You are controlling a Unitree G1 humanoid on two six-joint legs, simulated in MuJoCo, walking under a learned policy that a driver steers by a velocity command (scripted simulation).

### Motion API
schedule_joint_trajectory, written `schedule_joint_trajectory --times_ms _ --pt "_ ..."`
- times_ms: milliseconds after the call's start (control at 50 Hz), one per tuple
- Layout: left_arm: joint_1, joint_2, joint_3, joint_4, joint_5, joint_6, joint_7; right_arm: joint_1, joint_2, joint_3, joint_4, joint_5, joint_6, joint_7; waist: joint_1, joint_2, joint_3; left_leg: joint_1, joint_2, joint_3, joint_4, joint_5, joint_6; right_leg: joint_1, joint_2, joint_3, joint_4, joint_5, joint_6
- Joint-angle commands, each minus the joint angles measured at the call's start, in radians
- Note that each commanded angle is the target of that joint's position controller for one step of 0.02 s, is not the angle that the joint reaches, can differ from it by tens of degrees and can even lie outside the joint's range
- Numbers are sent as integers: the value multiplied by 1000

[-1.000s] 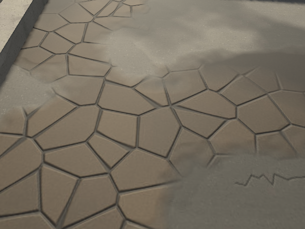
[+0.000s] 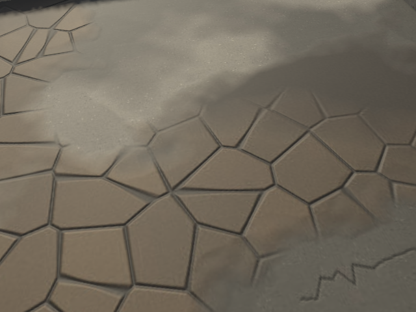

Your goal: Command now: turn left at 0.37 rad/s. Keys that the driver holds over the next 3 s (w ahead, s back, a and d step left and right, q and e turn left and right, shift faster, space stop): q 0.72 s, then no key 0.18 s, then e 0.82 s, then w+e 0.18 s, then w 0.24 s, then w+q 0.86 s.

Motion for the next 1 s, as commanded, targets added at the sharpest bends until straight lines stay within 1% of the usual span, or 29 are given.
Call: schedule_joint_trajectory --times_ms 20,60,80,100,120,140,160,220,300,340,360,380,400,420,440,480,540,600,680,780,800,820,840,860,880,900,920,960,1000 --pt "61 98 39 -41 -3 -12 3 -30 -153 -56 -106 9 9 -11 13 53 -168 117 156 -252 -75 345 135 28 -28 22 -38 170 -14" --pt "60 144 56 -39 -1 -8 6 -48 -137 -55 -129 13 18 -8 8 -92 -106 -60 49 -102 37 161 58 98 -154 122 -133 354 -88" --pt "66 170 63 -41 7 -10 11 -35 -129 -54 -130 6 21 -4 10 -176 -85 -162 -14 6 150 -19 9 147 -296 230 -180 512 -173" --pt "38 164 59 -61 15 -17 17 -31 -133 -60 -131 -3 22 1 13 -214 -83 -230 3 43 341 -345 -20 162 -434 318 -201 681 -263" --pt "30 155 54 -81 14 -24 21 -32 -163 -75 -128 -2 23 5 20 -125 -68 -275 39 32 505 -399 -44 164 -473 324 -198 774 -299" --pt "-3 153 52 -93 7 -30 24 -20 -154 -78 -118 7 31 6 -2 -69 -55 -297 62 18 558 -372 -60 174 -446 267 -186 782 -279" --pt "-26 162 54 -93 -5 -32 23 -18 -126 -68 -116 10 38 7 -9 -68 -30 -323 85 25 510 -314 -72 193 -397 196 -183 759 -238" --pt "8 184 63 -79 -10 -11 22 -75 -81 -48 -136 18 44 22 38 -133 -33 -264 92 117 377 -199 -95 225 -313 42 -177 784 -196" --pt "18 216 72 -74 -23 -2 11 -74 -102 -56 -150 20 47 41 46 -177 -72 -68 76 198 152 -154 -65 181 -320 -43 -143 748 -170" --pt "0 216 71 -72 -42 -15 2 -8 -120 -72 -133 15 53 37 2 -167 -94 54 46 230 -11 -46 -25 152 -316 -80 -55 736 -134" --pt "12 192 65 -64 -45 -27 -4 60 -146 -88 -112 10 53 27 -30 -132 -122 186 16 224 -116 54 10 99 -276 -130 66 722 -92" --pt "50 164 58 -63 -23 -41 -10 126 -218 -112 -112 9 51 10 -55 8 -171 403 105 56 -153 411 71 -89 -211 -179 264 484 -8" --pt "16 84 24 -129 34 -50 -13 129 -350 -128 -144 -21 40 0 -33 297 -213 538 429 -424 -169 777 301 -416 -43 -154 568 -289 77" --pt "-44 136 38 -119 13 -47 -14 164 -272 -105 -129 -37 17 14 -100 164 -309 475 478 -474 -208 678 391 -408 -39 44 708 -354 82" --pt "-60 154 43 -126 -14 -39 -13 105 -245 -92 -123 -30 0 17 -67 116 -215 400 429 -370 -219 569 349 -431 -61 54 733 -280 76" --pt "-50 162 49 -105 0 -29 5 8 -199 -81 -118 4 1 5 -18 50 -117 280 311 -247 -238 354 234 -417 -93 53 613 -120 70" --pt "-11 133 44 -89 0 -25 3 -32 -195 -76 -122 -9 12 -11 16 93 -130 176 242 -189 -257 326 213 -296 -52 30 509 -14 91" --pt "-39 104 31 -95 -3 -25 3 -11 -200 -81 -111 -4 19 -24 -4 112 -133 177 225 -218 -260 193 213 -269 -33 42 346 12 104" --pt "-68 109 31 -108 -9 -34 -9 -9 -211 -88 -109 -6 30 -25 -24 146 -113 133 214 -305 -265 16 207 -202 -10 54 199 8 93" --pt "-4 110 37 -95 -16 -61 -32 -36 -191 -78 -108 6 44 -22 1 157 -138 156 197 -364 -189 88 166 -56 -8 27 -68 100 45" --pt "14 112 40 -90 -8 -64 -34 -19 -174 -71 -100 10 47 -23 10 136 -138 122 166 -342 -157 64 130 23 -31 30 -172 186 25" --pt "26 163 48 -100 12 -63 -30 25 -132 -58 -92 0 44 -23 -9 15 -148 44 101 -264 -38 -79 69 107 -185 170 -241 231 -28" --pt "-9 235 58 -97 35 -56 -28 27 -122 -56 -115 0 37 -25 -56 -248 -78 -105 -61 -59 116 -296 8 67 -337 387 -298 325 -171" --pt "-30 186 49 -119 44 -62 -27 17 -193 -77 -106 -16 28 -30 -19 -252 -75 -98 -29 -59 350 -414 -41 -4 -428 481 -318 344 -280" --pt "-62 162 39 -129 30 -64 -21 31 -229 -94 -86 -6 28 -27 -29 -190 -63 -109 -22 -72 476 -373 -57 -11 -395 421 -306 342 -275" --pt "-93 144 34 -131 13 -63 -16 52 -212 -94 -58 -3 34 -28 -44 -146 -53 -114 -19 -72 524 -324 -75 -3 -333 335 -286 323 -230" --pt "-101 114 22 -126 -2 -65 -15 56 -171 -84 -45 -11 40 -31 -41 -132 -50 -120 -13 -87 527 -277 -89 18 -293 295 -269 327 -201" --pt "-103 58 -5 -108 -4 -64 -21 61 -77 -51 -30 -20 44 -25 -51 -133 -61 -32 28 -39 385 -235 -115 17 -227 208 -255 414 -176" --pt "-76 96 8 -99 -10 -47 -24 -7 -34 -31 -47 -21 33 -17 -11 -193 -63 50 53 58 150 -244 -127 45 -178 177 -226 460 -162"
